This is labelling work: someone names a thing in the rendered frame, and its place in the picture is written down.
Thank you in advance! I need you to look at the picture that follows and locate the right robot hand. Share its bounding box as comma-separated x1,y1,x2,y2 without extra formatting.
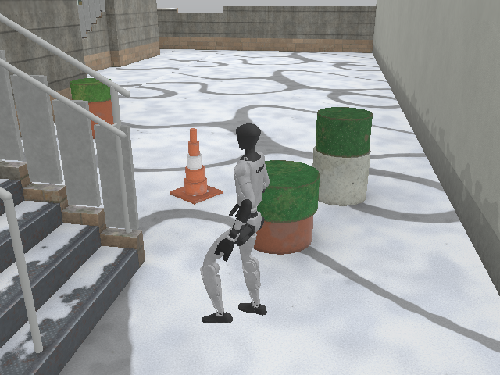
229,204,241,221

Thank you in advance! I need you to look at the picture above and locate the robot left upper arm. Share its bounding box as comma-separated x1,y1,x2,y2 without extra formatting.
234,162,255,209

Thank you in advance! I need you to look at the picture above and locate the left robot thigh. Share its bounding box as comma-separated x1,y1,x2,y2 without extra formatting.
202,224,252,275

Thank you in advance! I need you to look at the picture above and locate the robot left forearm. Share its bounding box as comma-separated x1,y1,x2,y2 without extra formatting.
227,199,252,242

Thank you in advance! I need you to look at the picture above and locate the robot right upper arm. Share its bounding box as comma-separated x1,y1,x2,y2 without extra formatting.
257,152,270,189

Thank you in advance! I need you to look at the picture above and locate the right robot shin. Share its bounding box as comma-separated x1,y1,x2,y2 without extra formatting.
242,257,261,308

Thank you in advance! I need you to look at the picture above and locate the left robot hand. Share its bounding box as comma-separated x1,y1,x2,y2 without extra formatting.
214,237,234,261

